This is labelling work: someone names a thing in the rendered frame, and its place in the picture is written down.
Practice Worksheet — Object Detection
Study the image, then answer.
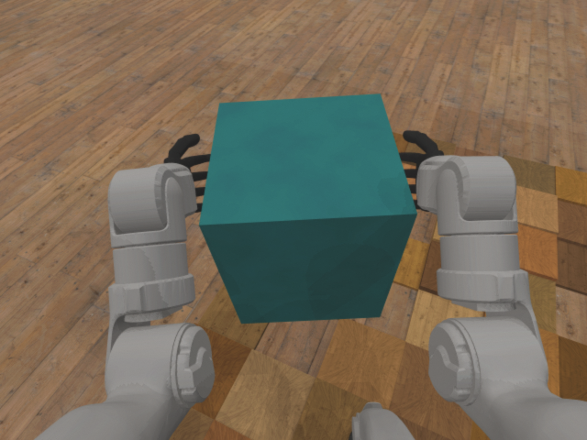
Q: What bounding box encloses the robot right shin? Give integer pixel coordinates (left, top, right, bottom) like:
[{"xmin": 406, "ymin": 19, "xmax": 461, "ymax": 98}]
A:
[{"xmin": 362, "ymin": 402, "xmax": 382, "ymax": 410}]

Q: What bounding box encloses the right robot thigh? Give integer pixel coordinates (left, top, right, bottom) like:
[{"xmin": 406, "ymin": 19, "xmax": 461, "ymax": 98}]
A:
[{"xmin": 352, "ymin": 408, "xmax": 415, "ymax": 440}]

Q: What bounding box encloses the carton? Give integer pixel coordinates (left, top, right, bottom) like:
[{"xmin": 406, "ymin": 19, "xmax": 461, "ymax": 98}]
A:
[{"xmin": 199, "ymin": 93, "xmax": 417, "ymax": 324}]

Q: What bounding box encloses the right robot hand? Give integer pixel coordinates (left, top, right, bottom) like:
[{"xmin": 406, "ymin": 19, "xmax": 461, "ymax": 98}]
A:
[{"xmin": 399, "ymin": 130, "xmax": 444, "ymax": 212}]

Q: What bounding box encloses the left robot hand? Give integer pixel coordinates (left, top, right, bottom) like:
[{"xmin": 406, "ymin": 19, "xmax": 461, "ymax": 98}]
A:
[{"xmin": 164, "ymin": 134, "xmax": 211, "ymax": 213}]

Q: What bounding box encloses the right robot forearm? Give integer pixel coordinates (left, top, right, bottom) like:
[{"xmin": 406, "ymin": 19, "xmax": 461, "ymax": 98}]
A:
[{"xmin": 416, "ymin": 155, "xmax": 548, "ymax": 371}]

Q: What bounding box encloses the left robot forearm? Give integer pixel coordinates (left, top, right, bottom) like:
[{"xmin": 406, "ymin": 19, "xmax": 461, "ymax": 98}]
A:
[{"xmin": 105, "ymin": 163, "xmax": 197, "ymax": 395}]

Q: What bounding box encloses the robot right upper arm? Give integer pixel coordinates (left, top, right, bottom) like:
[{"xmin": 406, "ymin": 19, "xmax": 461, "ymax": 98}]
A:
[{"xmin": 428, "ymin": 316, "xmax": 587, "ymax": 440}]

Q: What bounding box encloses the robot left upper arm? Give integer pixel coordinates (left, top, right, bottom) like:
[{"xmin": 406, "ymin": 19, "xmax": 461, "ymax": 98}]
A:
[{"xmin": 34, "ymin": 323, "xmax": 215, "ymax": 440}]

